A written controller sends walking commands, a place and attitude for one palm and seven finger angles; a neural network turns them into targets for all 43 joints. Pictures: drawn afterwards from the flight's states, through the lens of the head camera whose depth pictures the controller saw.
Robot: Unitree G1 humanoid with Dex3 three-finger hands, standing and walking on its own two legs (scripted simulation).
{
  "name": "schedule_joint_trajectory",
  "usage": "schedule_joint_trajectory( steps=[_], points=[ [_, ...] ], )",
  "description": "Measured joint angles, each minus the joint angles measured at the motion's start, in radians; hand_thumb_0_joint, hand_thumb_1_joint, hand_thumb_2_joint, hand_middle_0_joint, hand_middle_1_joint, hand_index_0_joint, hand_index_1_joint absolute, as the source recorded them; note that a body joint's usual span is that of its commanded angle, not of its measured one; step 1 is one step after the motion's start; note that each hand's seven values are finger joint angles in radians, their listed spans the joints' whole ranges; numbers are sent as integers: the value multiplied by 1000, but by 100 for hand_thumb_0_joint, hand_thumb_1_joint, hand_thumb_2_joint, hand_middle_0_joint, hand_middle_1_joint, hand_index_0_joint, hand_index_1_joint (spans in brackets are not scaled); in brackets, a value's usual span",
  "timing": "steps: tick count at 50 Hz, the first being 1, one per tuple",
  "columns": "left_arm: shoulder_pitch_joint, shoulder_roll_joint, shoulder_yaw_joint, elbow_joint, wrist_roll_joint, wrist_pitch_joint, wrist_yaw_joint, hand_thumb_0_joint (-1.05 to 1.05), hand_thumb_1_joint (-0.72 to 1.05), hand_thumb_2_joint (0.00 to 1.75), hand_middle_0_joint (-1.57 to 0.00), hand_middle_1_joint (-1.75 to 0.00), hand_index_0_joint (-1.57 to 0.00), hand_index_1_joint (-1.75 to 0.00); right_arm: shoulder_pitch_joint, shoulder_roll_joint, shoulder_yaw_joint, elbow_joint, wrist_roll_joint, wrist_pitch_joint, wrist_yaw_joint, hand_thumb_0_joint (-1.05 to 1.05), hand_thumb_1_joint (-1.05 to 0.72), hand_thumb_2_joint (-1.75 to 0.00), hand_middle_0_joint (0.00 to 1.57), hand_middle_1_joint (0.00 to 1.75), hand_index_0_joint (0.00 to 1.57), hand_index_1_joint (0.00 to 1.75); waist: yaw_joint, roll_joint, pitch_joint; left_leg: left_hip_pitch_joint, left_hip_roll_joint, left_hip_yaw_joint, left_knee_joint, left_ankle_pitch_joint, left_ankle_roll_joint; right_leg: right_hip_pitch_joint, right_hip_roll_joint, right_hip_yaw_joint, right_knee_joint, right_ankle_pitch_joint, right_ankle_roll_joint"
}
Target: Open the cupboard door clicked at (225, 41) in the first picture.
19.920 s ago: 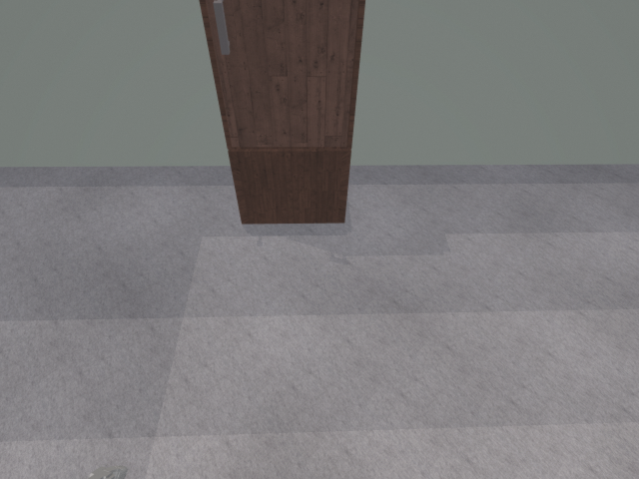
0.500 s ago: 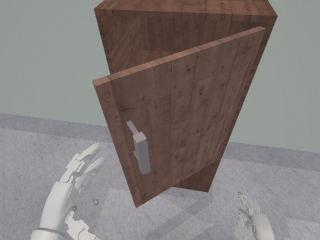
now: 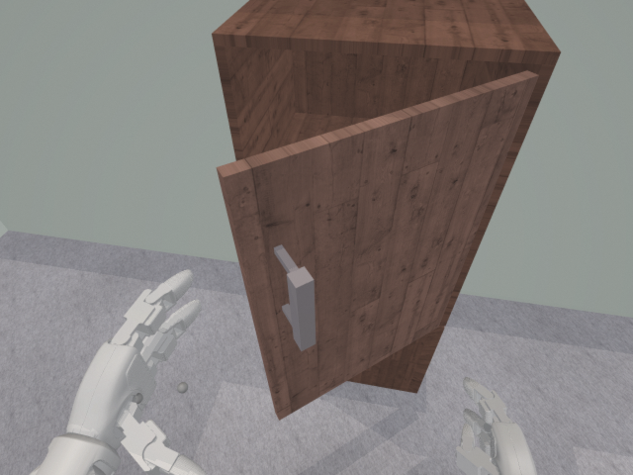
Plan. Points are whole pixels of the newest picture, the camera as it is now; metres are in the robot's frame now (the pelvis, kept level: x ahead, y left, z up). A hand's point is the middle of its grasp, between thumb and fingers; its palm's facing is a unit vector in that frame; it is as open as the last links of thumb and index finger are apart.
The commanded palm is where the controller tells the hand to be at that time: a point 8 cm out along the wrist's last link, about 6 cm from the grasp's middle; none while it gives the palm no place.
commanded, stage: draw the hand back to the body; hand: left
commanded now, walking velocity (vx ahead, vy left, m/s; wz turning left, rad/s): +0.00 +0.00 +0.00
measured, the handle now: (294, 299) +0.30 +0.06 +0.10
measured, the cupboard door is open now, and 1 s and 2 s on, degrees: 41 41 41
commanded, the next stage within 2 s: step back with the hand held close in 1.24 s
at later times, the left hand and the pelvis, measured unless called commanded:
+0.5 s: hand (108, 355) +0.19 +0.21 +0.16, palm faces +0.30 -0.88 -0.36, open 13.5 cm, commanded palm +0.14 +0.26 +0.18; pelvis +0.01 +0.00 +0.03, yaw -1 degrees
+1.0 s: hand (66, 312) +0.21 +0.25 +0.19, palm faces +0.44 -0.80 -0.39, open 7.9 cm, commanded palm +0.16 +0.28 +0.20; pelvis +0.01 -0.01 +0.04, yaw -2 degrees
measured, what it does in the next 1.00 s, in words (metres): stands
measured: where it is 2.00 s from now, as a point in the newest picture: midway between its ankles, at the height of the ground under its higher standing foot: outside the picture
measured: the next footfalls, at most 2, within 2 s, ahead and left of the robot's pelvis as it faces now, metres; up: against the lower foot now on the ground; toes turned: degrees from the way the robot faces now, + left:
none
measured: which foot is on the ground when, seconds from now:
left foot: down 0.00-1.00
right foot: down 0.00-1.00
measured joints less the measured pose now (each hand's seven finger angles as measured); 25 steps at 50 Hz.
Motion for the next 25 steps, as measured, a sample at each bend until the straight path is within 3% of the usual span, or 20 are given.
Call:
schedule_joint_trajectory(
  steps=[9,13,16,20,25],
  points=[
    [4,34,77,-6,-39,33,-40,-1,-47,31,-15,-30,-15,-30,-16,-7,1,27,8,-15,-9,2,-90,-90,20,30,20,30,14,2,2,55,1,-3,-47,19,2,60,3,-3,-56,23,2],
    [13,61,67,-39,96,42,149,-1,-40,35,-16,-30,-16,-30,-24,1,-3,35,-13,-2,-33,2,-90,-90,20,30,20,30,25,-4,23,108,5,3,-99,40,0,112,10,3,-111,48,2],
    [21,50,57,-50,153,39,253,-1,-32,38,-16,-30,-16,-30,-30,5,-5,44,-24,11,-39,2,-90,-90,20,30,20,30,27,-6,44,149,4,6,-148,63,1,152,10,5,-160,71,2],
    [13,45,51,-40,191,28,316,-1,-19,43,-16,-30,-16,-30,-35,7,-4,71,-35,24,-40,2,-90,-90,20,30,20,30,32,-7,66,200,-3,11,-213,93,3,198,6,10,-213,96,4],
    [4,60,76,-25,204,14,341,-1,-3,50,-17,-30,-17,-30,-43,12,-5,108,-42,41,-35,2,-90,-90,20,30,20,30,33,-3,80,256,-10,20,-283,122,3,242,1,18,-263,115,6]
  ],
)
